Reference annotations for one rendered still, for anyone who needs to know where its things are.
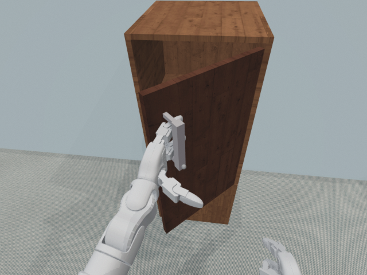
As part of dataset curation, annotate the handle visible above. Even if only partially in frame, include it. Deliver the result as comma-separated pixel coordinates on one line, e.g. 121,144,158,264
163,112,186,171

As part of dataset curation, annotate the robot left forearm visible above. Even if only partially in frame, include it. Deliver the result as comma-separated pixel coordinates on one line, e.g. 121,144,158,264
78,179,159,275

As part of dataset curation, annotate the robot left hand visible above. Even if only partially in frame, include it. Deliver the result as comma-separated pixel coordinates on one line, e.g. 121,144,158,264
137,115,203,208

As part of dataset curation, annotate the cupboard door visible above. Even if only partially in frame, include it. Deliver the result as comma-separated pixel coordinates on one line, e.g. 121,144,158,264
138,47,265,234

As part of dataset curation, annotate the robot right hand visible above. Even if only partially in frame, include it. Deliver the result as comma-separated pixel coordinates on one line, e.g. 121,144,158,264
259,238,302,275

